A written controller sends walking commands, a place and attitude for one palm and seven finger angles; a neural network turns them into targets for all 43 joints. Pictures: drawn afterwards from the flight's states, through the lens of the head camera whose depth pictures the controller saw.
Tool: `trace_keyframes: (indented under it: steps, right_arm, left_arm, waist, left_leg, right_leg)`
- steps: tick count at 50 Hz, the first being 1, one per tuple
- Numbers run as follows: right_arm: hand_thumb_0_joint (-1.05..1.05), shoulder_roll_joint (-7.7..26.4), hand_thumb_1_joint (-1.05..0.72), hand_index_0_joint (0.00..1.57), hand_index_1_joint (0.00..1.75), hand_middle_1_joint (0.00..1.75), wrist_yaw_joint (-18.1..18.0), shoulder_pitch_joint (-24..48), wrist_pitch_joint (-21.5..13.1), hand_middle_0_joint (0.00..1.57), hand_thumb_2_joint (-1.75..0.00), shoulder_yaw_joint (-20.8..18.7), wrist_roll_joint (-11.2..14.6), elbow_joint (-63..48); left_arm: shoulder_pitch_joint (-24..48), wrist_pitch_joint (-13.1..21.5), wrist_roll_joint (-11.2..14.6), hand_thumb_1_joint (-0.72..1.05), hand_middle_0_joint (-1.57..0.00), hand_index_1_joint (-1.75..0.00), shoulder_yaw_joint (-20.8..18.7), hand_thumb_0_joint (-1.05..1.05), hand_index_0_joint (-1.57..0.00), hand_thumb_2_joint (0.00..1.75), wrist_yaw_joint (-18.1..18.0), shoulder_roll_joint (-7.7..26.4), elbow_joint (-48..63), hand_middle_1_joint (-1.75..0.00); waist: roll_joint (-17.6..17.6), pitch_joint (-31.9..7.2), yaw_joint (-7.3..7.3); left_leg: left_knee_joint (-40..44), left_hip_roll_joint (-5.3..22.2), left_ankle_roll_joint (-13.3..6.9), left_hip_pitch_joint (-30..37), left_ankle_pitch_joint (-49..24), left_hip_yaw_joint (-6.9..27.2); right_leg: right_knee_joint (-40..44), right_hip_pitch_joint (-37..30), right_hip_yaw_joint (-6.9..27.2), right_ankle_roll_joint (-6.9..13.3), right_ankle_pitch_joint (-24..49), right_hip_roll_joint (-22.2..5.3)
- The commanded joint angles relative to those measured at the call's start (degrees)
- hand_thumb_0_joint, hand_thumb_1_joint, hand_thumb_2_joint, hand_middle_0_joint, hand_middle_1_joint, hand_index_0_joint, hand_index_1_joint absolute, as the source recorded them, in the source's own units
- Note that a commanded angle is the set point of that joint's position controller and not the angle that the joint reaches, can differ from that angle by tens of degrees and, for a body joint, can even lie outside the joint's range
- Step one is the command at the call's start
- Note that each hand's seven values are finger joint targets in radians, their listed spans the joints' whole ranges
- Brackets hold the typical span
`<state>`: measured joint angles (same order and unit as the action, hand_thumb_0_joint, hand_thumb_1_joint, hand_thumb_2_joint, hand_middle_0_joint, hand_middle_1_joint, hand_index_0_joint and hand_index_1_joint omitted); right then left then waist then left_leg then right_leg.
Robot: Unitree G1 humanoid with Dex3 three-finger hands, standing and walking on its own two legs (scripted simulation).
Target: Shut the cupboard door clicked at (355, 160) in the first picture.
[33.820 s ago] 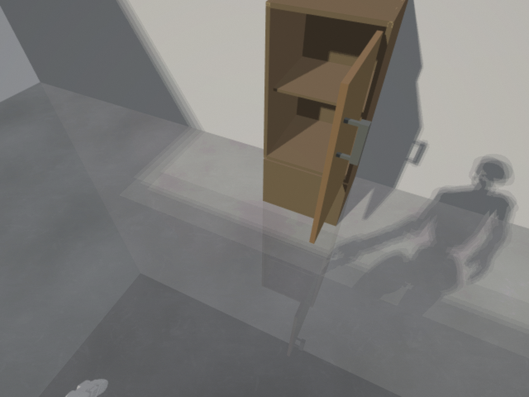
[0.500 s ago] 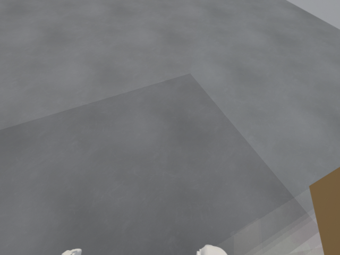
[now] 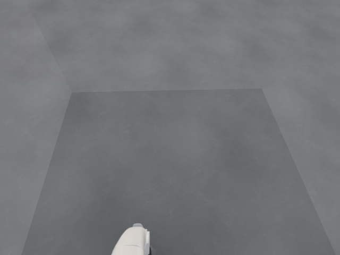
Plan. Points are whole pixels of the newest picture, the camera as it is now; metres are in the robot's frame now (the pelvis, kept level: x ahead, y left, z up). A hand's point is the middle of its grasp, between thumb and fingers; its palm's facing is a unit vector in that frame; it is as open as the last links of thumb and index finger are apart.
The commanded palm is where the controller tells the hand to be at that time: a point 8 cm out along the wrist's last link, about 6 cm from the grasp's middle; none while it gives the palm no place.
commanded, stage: walk to a spot facing it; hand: left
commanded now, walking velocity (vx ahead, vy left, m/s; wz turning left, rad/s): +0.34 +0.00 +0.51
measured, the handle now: out of the picture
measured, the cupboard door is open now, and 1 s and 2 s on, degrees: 52 52 52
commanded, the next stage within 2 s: turn to face it in 0.48 s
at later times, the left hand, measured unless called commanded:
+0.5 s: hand (85, 188) +0.30 +0.28 -0.15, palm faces +0.15 -0.98 -0.16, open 7.4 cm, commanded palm none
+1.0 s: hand (98, 155) +0.42 +0.27 -0.17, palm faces +0.02 -0.98 -0.22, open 7.3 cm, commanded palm none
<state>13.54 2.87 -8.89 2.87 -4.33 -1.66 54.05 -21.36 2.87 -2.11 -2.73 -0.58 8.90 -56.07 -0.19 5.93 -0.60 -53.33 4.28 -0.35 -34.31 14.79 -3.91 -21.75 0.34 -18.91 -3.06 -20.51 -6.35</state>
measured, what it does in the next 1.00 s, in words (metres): walks ahead: left foot, then right foot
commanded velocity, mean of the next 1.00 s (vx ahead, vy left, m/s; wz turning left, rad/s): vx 0.18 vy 0.00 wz -0.20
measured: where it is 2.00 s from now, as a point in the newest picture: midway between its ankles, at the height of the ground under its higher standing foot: (151, 198)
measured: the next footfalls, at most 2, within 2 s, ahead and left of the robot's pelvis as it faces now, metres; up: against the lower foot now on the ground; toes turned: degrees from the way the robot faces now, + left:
left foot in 0.10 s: +0.18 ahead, +0.11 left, +0.00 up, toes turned +10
right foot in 0.70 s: +0.46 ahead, +0.00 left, +0.00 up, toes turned +2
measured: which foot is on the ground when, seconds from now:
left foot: up 0.00-0.08, down 0.10-0.74, up 0.76-1.00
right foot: down 0.00-0.10, up 0.12-0.68, down 0.70-1.00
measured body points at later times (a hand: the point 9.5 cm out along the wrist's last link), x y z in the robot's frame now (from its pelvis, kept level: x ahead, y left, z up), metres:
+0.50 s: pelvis +0.21 +0.08 +0.01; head +0.22 +0.11 +0.46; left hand +0.29 +0.33 -0.14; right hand +0.23 -0.16 -0.13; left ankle +0.14 +0.11 -0.74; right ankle +0.33 -0.08 -0.66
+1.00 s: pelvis +0.39 +0.08 +0.00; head +0.44 +0.09 +0.45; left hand +0.42 +0.33 -0.15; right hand +0.47 -0.15 -0.15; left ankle +0.43 +0.24 -0.67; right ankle +0.42 -0.01 -0.74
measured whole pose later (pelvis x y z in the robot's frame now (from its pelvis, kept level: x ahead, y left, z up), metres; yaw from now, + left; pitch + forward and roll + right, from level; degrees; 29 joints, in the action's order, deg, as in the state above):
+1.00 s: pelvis +0.39 +0.08 +0.00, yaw -2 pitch +1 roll +0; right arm 9.3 -1.6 -8.2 1.1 -2.7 -1.1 54.0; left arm -15.0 -0.5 -1.4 -3.6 -0.7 10.4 -57.2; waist 0.1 5.7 -0.4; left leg -57.9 4.3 2.8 -31.4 20.6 2.4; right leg -26.2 15.9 2.2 3.3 -10.9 4.6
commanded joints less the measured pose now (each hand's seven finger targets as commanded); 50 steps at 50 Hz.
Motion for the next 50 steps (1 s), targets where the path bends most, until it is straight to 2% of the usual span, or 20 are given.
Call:
trace_keyframes:
  steps: [1,3,4,5,6,7,9,11,19,29,31,33,35,36,37,38,39,41,43,50]
  right_arm:
    - [0.0,1.03,-0.9,0.2,0.3,0.3,0.51,7.07,-3.51,0.2,-0.9,1.02,0.21,-7.88]
    - [0.0,4.13,-0.9,0.2,0.3,0.3,-0.14,-4.44,-4.13,0.2,-0.9,-0.05,-0.1,-5.21]
    - [0.0,9.48,-0.9,0.2,0.3,0.3,-0.62,-13.92,-4.36,0.2,-0.9,-1.46,-0.35,-3.07]
    - [0.0,17.84,-0.9,0.2,0.3,0.3,-1.6,-19.99,-4.8,0.2,-0.9,-3.59,-0.45,-2.05]
    - [0.0,18.85,-0.9,0.2,0.3,0.3,-2.63,-21.6,-4.26,0.2,-0.9,-3.7,0.71,-1.08]
    - [0.0,17.07,-0.9,0.2,0.3,0.3,-2.96,-17.53,-4.15,0.2,-0.9,-2.95,0.7,-1.67]
    - [0.0,11.05,-0.9,0.2,0.3,0.3,-3.61,-7.82,-5.28,0.2,-0.9,-0.86,0.44,-5.13]
    - [0.0,7.36,-0.9,0.2,0.3,0.3,-3.9,-4.83,-5.97,0.2,-0.9,0.48,0.32,-4.79]
    - [0.0,3.65,-0.9,0.2,0.3,0.3,-4.29,-11.33,-6.95,0.2,-0.9,0.94,1.09,0.22]
    - [0.0,1.3,-0.9,0.2,0.3,0.3,-5.61,-22.37,-6.95,0.2,-0.9,1.84,0.28,6.97]
    - [0.0,1.98,-0.9,0.2,0.3,0.3,-6.07,-22.16,-6.79,0.2,-0.9,1.92,0.12,7.58]
    - [0.0,3.69,-0.9,0.2,0.3,0.3,-6.42,-20.28,-6.54,0.2,-0.9,1.45,0.53,7.71]
    - [0.0,4.17,-0.9,0.2,0.3,0.3,-6.28,-17.1,-6.47,0.2,-0.9,0.99,1.72,6.52]
    - [0.0,2.33,-0.9,0.2,0.3,0.3,-5.76,-18.06,-6.78,0.2,-0.9,0.81,2.52,5.55]
    - [0.0,1.59,-0.9,0.2,0.3,0.3,-5.95,-20.37,-6.68,0.2,-0.9,0.79,2.74,5.59]
    - [0.0,1.28,-0.9,0.2,0.3,0.3,-5.96,-17.42,-5.99,0.2,-0.9,1.09,2.34,4.69]
    - [0.0,0.76,-0.9,0.2,0.3,0.3,-5.56,-14.17,-5.38,0.2,-0.9,0.8,1.71,4.15]
    - [0.0,-1.13,-0.9,0.2,0.3,0.3,-5.1,-11.14,-3.85,0.2,-0.9,1.54,1.27,2.98]
    - [0.0,-2.53,-0.9,0.2,0.3,0.3,-4.71,-12.02,-2.21,0.2,-0.9,1.55,0.6,2.43]
    - [0.0,-0.01,-0.9,0.2,0.3,0.3,-4.54,-3.77,-2.04,0.2,-0.9,1.05,0.84,-3.31]
  left_arm:
    - [-3.51,1.19,0.11,0.9,-0.2,-0.3,-3.13,0.0,-0.2,0.9,-0.48,12.12,2.13,-0.3]
    - [-1.6,1.16,0.67,0.9,-0.2,-0.3,-3.48,0.0,-0.2,0.9,-0.17,13.94,2.53,-0.3]
    - [-0.84,1.09,0.91,0.9,-0.2,-0.3,-3.41,0.0,-0.2,0.9,0.29,12.58,3.14,-0.3]
    - [-0.45,0.68,1.59,0.9,-0.2,-0.3,-2.67,0.0,-0.2,0.9,1.42,9.39,6.25,-0.3]
    - [5.68,0.19,1.32,0.9,-0.2,-0.3,-2.23,0.0,-0.2,0.9,0.97,10.39,8.98,-0.3]
    - [7.47,0.23,1.23,0.9,-0.2,-0.3,-2.56,0.0,-0.2,0.9,0.65,10.28,9.36,-0.3]
    - [5.88,-0.16,0.48,0.9,-0.2,-0.3,-2.33,0.0,-0.2,0.9,0.94,8.36,6.6,-0.3]
    - [2.18,-1.37,-0.18,0.9,-0.2,-0.3,-2.21,0.0,-0.2,0.9,1.39,6.53,4.12,-0.3]
    - [8.65,-2.44,0.26,0.9,-0.2,-0.3,-1.73,0.0,-0.2,0.9,1.74,6.21,5.19,-0.3]
    - [19.94,-1.24,0.96,0.9,-0.2,-0.3,-0.34,0.0,-0.2,0.9,1.38,4.43,7.28,-0.3]
    - [17.37,-1.18,1.1,0.9,-0.2,-0.3,-0.06,0.0,-0.2,0.9,1.1,3.98,6.39,-0.3]
    - [8.68,-1.08,1.08,0.9,-0.2,-0.3,-0.32,0.0,-0.2,0.9,0.53,4.93,3.56,-0.3]
    - [-3.57,-0.62,0.61,0.9,-0.2,-0.3,-1.66,0.0,-0.2,0.9,0.24,7.81,0.1,-0.3]
    - [-9.41,0.04,0.17,0.9,-0.2,-0.3,-2.83,0.0,-0.2,0.9,-0.23,12.64,-1.82,-0.3]
    - [-8.65,-0.07,1.49,0.9,-0.2,-0.3,-2.75,0.0,-0.2,0.9,-0.29,14.37,-1.83,-0.3]
    - [-4.01,-0.54,1.76,0.9,-0.2,-0.3,-2.77,0.0,-0.2,0.9,-0.7,12.28,-0.2,-0.3]
    - [1.05,-1.09,1.6,0.9,-0.2,-0.3,-2.45,0.0,-0.2,0.9,-1.22,10.07,1.52,-0.3]
    - [5.95,-1.17,1.61,0.9,-0.2,-0.3,-1.95,0.0,-0.2,0.9,-1.37,8.74,2.75,-0.3]
    - [7.26,-0.99,1.12,0.9,-0.2,-0.3,-2.26,0.0,-0.2,0.9,-1.15,8.46,3.18,-0.3]
    - [6.37,-2.18,0.63,0.9,-0.2,-0.3,-3.52,0.0,-0.2,0.9,-0.06,11.16,4.13,-0.3]
  waist:
    - [-8.56,-2.01,-0.86]
    - [-5.78,-8.78,5.1]
    - [2.54,-15.08,9.89]
    - [19.01,-21.09,11.3]
    - [12.54,-22.77,12.24]
    - [6.15,-17.93,9.72]
    - [5.41,-9.38,5.21]
    - [4.81,-5.18,1.99]
    - [3.25,-1.35,1.12]
    - [4.16,1.54,4.04]
    - [4.47,-0.57,2.54]
    - [6.48,-4.97,-1.23]
    - [3.64,-9.9,-7.03]
    - [-6.5,-16.53,-7.79]
    - [-9.24,-19.3,-4.74]
    - [-8.86,-15.17,-3.81]
    - [-6.11,-8.56,-2.78]
    - [1.22,-4.86,0.88]
    - [-0.18,-4.46,2.59]
    - [-7.76,-8.57,1.1]
  left_leg:
    - [13.09,-2.72,-2.73,2.34,4.5,-4.75]
    - [19.19,-7.29,-4.54,21.73,0.95,-6.93]
    - [23.76,-2.01,-6.58,38.46,0.56,2.31]
    - [28.49,16.03,-13.52,52.29,-5.85,31.56]
    - [33.53,19.47,-15.59,53.93,-10.88,37.66]
    - [34.67,19.45,-14.88,46.69,-6.15,32.19]
    - [36.71,14.84,-11.93,29.62,1.88,24.61]
    - [38.81,10.14,-9.93,22.11,-1.63,18.09]
    - [44.12,7.22,-8.93,28.32,-10.58,14.14]
    - [36.21,7.94,-7.25,41.75,-47.93,9.9]
    - [31.92,7.85,-5.43,43.01,-59.81,6.91]
    - [24.19,8.04,-3.25,43.17,-68.14,4.73]
    - [7.58,4.74,-0.64,31.71,-57.45,2.04]
    - [-11.26,-3.8,0.93,17.45,-24.55,-1.45]
    - [-25.63,-9.43,1.15,9.64,20.19,0.48]
    - [-26.02,-5.51,0.14,6.7,18.77,6.69]
    - [-24.81,-3.15,0.25,5.44,15.04,6.95]
    - [-19.82,-0.67,1.23,7.19,10.61,6.36]
    - [-14.05,-0.73,2.36,9.57,8.05,4.89]
    - [2.39,-1.62,4.17,8.26,5.43,3.8]
  right_leg:
    - [-0.63,-5.62,5.13,7.17,42.25,-15.94]
    - [-15.86,1.16,1.07,5.29,46.16,-14.05]
    - [-31.83,12.79,1.53,3.37,30.54,-11.17]
    - [-50.44,34.56,4.65,-0.19,-11.49,-0.58]
    - [-57.36,40.47,14.49,0.77,-12.69,0.47]
    - [-58.93,40.75,16.71,1.47,-8.93,-1.92]
    - [-55.83,37.66,18.21,1.3,-2.63,-4.37]
    - [-49.91,32.96,18.54,0.76,1.82,-4.12]
    - [-36.38,38.68,18.89,-0.3,15.22,-2.06]
    - [-20.84,38.49,15.62,4.28,14.47,2.79]
    - [-15.84,32.06,13.8,6.22,12.57,5.49]
    - [-12.56,22.14,12.69,7.91,13.6,8.42]
    - [-6.33,2.74,15.28,10.05,28.87,6.94]
    - [-8.35,-11.82,32.87,16.71,56.98,-6.75]
    - [-3.8,-13.72,46.24,23.88,70.68,-18.59]
    - [-1.39,-8.79,45.02,23.6,63.89,-16.56]
    - [0.61,-0.04,40.63,21.11,55.81,-13.82]
    - [3.06,11.33,33.72,17.78,46.7,-9.79]
    - [4.07,17.42,30.44,14.73,41.72,-6.03]
    - [1.18,13.56,34.98,13.9,31.78,-3.3]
